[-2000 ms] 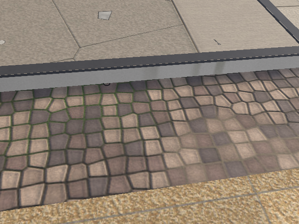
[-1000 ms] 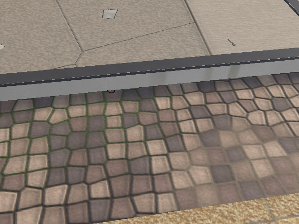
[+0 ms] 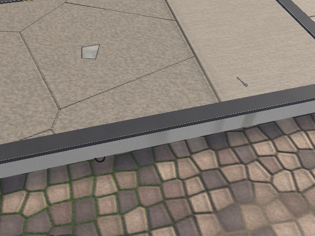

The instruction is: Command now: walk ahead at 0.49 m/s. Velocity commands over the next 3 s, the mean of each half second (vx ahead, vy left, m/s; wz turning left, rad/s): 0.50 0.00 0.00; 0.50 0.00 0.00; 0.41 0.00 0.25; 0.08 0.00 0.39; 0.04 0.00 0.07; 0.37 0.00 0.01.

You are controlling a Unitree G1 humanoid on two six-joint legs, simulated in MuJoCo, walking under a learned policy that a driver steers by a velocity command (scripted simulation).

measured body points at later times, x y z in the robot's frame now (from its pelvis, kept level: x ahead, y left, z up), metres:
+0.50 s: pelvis +0.28 -0.03 +0.00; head +0.30 -0.02 +0.45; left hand +0.24 +0.23 -0.14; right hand +0.45 -0.26 -0.11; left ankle +0.42 +0.09 -0.71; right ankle +0.18 -0.13 -0.74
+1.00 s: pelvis +0.53 +0.01 +0.01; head +0.55 +0.02 +0.45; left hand +0.69 +0.24 -0.12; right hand +0.46 -0.23 -0.14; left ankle +0.43 +0.08 -0.74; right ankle +0.68 -0.12 -0.70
